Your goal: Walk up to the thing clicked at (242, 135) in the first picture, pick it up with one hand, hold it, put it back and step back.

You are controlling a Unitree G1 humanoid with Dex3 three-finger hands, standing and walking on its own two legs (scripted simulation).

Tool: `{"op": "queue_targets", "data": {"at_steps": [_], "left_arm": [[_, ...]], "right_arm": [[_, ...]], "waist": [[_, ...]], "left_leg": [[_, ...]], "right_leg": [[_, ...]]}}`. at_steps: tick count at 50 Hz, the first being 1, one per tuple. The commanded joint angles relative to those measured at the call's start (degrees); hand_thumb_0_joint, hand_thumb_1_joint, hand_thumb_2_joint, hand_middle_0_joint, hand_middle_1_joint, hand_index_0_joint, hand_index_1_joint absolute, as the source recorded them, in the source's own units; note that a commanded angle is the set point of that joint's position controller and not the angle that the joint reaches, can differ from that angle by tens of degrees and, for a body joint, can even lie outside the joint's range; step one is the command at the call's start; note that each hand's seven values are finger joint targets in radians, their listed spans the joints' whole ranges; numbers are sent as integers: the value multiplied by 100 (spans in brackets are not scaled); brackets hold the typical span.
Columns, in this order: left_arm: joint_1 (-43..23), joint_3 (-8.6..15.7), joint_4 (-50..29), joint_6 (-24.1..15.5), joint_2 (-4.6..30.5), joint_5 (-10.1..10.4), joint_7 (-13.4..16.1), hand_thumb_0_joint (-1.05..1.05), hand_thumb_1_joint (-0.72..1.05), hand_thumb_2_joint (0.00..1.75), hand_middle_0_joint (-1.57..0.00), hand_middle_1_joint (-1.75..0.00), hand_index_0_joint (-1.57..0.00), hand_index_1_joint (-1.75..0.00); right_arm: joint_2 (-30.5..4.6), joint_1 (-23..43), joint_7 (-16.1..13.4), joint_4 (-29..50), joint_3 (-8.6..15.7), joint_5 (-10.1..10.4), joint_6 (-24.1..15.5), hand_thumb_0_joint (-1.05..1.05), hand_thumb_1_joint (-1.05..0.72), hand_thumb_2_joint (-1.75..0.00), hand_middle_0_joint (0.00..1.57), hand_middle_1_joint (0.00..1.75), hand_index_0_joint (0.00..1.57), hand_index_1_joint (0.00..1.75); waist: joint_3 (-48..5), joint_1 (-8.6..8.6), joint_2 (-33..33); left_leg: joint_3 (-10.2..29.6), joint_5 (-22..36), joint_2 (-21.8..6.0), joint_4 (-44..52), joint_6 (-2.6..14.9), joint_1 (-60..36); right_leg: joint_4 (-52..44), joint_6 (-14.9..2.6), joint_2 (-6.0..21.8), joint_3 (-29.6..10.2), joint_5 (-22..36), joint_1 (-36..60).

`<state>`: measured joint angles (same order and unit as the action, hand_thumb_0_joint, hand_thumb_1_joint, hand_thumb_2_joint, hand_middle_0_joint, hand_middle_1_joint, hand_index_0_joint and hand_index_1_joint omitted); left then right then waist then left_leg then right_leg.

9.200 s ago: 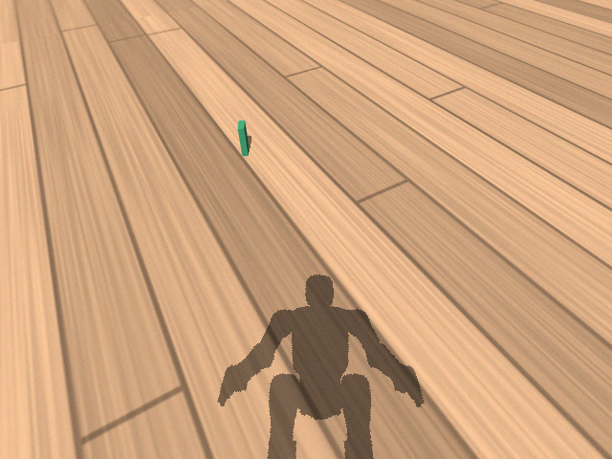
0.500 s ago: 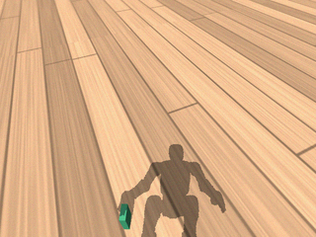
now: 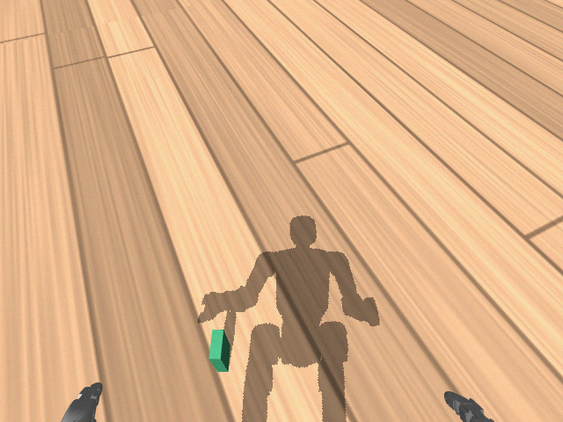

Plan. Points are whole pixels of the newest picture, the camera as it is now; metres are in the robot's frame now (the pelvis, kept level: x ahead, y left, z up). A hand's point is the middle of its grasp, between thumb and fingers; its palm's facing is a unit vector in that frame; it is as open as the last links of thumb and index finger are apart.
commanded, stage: go down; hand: left
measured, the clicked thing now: (220, 351) +0.39 +0.20 -0.66
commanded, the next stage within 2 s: none
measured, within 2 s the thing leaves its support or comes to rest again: neither
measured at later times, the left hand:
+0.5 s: hand out of the picture +0.15 +0.27 -0.16, palm faces +0.07 -0.94 -0.33, open 17.1 cm
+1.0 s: hand (115, 382) +0.24 +0.33 -0.25, palm faces +0.14 -0.96 -0.23, open 17.2 cm
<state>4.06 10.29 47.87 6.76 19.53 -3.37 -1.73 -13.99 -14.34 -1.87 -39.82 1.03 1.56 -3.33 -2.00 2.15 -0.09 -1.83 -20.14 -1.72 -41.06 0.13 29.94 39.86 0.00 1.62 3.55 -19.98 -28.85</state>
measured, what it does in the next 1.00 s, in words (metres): lowers itself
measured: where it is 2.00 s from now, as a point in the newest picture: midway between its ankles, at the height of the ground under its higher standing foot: outside the picture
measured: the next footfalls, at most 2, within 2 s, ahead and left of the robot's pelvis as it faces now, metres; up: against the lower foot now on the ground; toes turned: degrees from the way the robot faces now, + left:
none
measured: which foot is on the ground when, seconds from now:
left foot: down 0.00-1.00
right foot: down 0.00-1.00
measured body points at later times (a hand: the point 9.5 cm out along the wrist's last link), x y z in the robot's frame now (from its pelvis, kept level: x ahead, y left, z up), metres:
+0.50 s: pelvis +0.00 +0.01 -0.05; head +0.08 +0.03 +0.39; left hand +0.14 +0.32 -0.14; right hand +0.17 -0.23 -0.13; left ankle +0.00 +0.12 -0.72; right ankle +0.00 -0.12 -0.72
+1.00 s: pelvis -0.05 +0.00 -0.18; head +0.11 +0.03 +0.24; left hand +0.23 +0.38 -0.23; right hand +0.13 -0.27 -0.27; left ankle +0.00 +0.12 -0.72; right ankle +0.00 -0.12 -0.72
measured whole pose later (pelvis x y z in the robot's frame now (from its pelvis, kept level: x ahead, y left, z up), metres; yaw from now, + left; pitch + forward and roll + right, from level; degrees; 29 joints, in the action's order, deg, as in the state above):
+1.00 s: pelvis -0.05 +0.00 -0.18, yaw -1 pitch +29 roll -3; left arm -7.2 28.5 40.2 -11.4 31.1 6.8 -20.1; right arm -17.4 -8.2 -3.0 -35.1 -0.1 -0.1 -12.1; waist -9.9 2.2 -1.1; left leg 1.8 -37.1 -2.7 -94.4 0.1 86.2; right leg 92.2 -1.0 2.4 5.1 -37.1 -83.7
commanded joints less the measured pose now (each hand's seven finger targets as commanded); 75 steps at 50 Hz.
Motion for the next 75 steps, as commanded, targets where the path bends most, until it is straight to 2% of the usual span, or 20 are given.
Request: {"op": "queue_targets", "data": {"at_steps": [1,6,18,30,36,39,43,45,47,48,51,54,55,56,59,62,66,69,72,75], "left_arm": [[-84,234,-1300,-164,929,46,-29,0,-54,8,-12,-8,-9,-11],[503,478,-2246,-52,1171,3,31,0,-55,10,-12,-8,-8,-12],[1307,331,-3334,601,835,154,24,0,-52,12,-11,-9,-8,-12],[1697,940,-3702,330,1138,332,-143,0,-46,14,-11,-10,-8,-13],[-63,1454,-2701,-603,1670,561,-576,0,-45,13,-11,-8,-8,-10],[-515,1757,-2568,-1359,2078,765,-1050,0,-49,11,-12,-7,-9,-9],[-973,2011,-2382,-1932,2525,939,-1602,0,-58,12,-9,-10,-8,-11],[-1208,2318,-2033,-2068,2843,1016,-1746,0,-58,11,-8,-7,-7,-9],[-1180,2392,-1187,-2130,2720,1101,-1858,0,-61,12,-7,-8,-5,-10],[-1198,2641,-1212,-2192,2938,1174,-1900,0,-61,13,-5,-8,-4,-10],[-1066,2818,-589,-2215,3072,1222,-2128,0,-61,13,-3,-8,-2,-9],[-1750,2947,-625,-2401,3253,1307,-2390,0,-61,11,-3,-6,-2,-8],[-2026,3106,-737,-2515,3503,1348,-2468,0,-61,9,-3,-6,-2,-7],[-2088,3040,-607,-2595,3392,1384,-2551,0,-61,9,-3,-6,-2,-7],[-2800,3309,-868,-2947,3970,1423,-2715,0,-61,9,-3,-6,-2,-7],[-3194,3262,-539,-3110,3989,1409,-2879,0,-61,9,-3,-6,-2,-7],[-3474,3339,-384,-3164,4201,1431,-3101,0,-61,11,-2,-7,-2,-8],[-3156,3330,168,-3026,4134,1423,-3232,0,-61,10,-2,-7,-2,-8],[-3080,3556,252,-3000,4375,1515,-3270,0,-61,10,-2,-7,-2,-8],[-3238,3731,-113,-3079,4536,1623,-3326,0,-60,10,-1,-7,-1,-7]], "right_arm": [[-914,37,-105,812,387,-26,-400,0,-77,-87,20,30,20,30],[-909,38,-156,1046,395,-25,-516,0,-78,-88,20,30,20,30],[-889,110,-221,1435,309,-70,-735,0,-78,-87,20,30,20,30],[-778,176,-287,1673,291,-114,-926,0,-79,-88,20,30,20,30],[-904,298,-265,1426,299,-133,-1133,0,-84,-89,20,30,20,30],[-1037,267,-232,1385,359,-146,-1263,0,-85,-89,20,30,20,30],[-1214,167,-235,1198,356,-145,-1237,0,-84,-89,20,30,20,30],[-1317,160,-225,1139,321,-136,-1170,0,-86,-89,20,30,20,30],[-1336,147,-197,1014,280,-121,-1106,0,-87,-89,20,30,20,30],[-1367,171,-183,1024,284,-108,-1082,0,-88,-89,20,30,20,30],[-1419,171,-151,955,295,-115,-989,0,-90,-90,20,30,20,30],[-1457,239,-113,909,265,-107,-960,0,-90,-90,20,30,20,30],[-1486,188,-115,841,285,-118,-956,0,-91,-90,20,30,20,30],[-1484,193,-111,825,270,-121,-965,0,-91,-90,20,30,20,30],[-1459,169,-142,702,191,-170,-1012,0,-91,-90,20,30,20,30],[-1538,199,-176,667,203,-197,-1040,0,-91,-90,20,30,20,30],[-1657,151,-203,579,150,-198,-1015,0,-90,-90,20,30,20,30],[-1672,173,-199,557,49,-201,-989,0,-91,-91,20,30,20,30],[-1708,176,-206,529,7,-183,-988,0,-91,-91,20,30,20,30],[-1750,158,-200,509,-11,-186,-976,0,-91,-91,20,30,20,30]], "waist": [[-1249,-37,144],[-1665,-126,501],[-1509,2,624],[-1798,-80,497],[-1629,144,285],[-2256,33,548],[-3052,-110,967],[-3299,-230,1096],[-3192,-208,738],[-3306,-345,738],[-3481,-364,416],[-3676,-315,620],[-3731,-307,588],[-3821,-210,480],[-3831,-178,606],[-3755,-27,774],[-3745,-182,1331],[-3657,-170,1367],[-3665,-258,1160],[-3954,-299,1280]], "left_leg": [[149,1157,138,-91,7,-224],[212,1456,86,-465,-17,-151],[548,1560,-84,-905,-65,382],[378,877,73,-1758,37,1403],[344,-72,84,-2771,128,2742],[337,-478,121,-3235,131,3150],[504,-491,61,-3517,37,3143],[581,-274,51,-3725,21,3228],[589,-242,56,-3984,59,3581],[558,-276,68,-4051,63,3724],[539,-115,86,-4334,118,4120],[579,-99,64,-4549,110,4217],[570,-151,57,-4691,129,4356],[563,-63,45,-4816,153,4398],[478,-351,49,-5099,182,4802],[578,-924,9,-5135,152,4815],[770,-1684,-50,-4981,71,4793],[876,-1566,-69,-5035,46,4820],[852,-1397,-47,-5267,68,5133],[894,-739,-52,-5497,51,4931]], "right_leg": [[99,-111,-170,-77,993,3],[525,-120,-159,-81,1131,-266],[1181,-132,-222,67,770,-1029],[1773,-130,-186,-38,600,-1511],[2620,-106,-134,-162,-89,-2801],[3180,-135,-107,-256,-485,-3359],[3669,-159,-62,-370,-657,-3847],[3966,-182,-65,-307,-555,-4187],[4108,-187,-99,-251,-567,-4419],[4143,-191,-96,-279,-579,-4373],[4247,-173,-85,-304,-454,-4208],[4666,-220,-116,-196,-430,-4704],[4720,-200,-118,-205,-454,-4762],[4791,-201,-128,-193,-361,-4796],[4898,-180,-129,-312,-582,-4896],[5067,-201,-152,-256,-1063,-5490],[5395,-242,-168,-124,-1512,-6140],[5653,-250,-175,42,-1376,-6404],[5823,-253,-172,80,-1314,-6447],[6095,-274,-162,119,-939,-6542]]}}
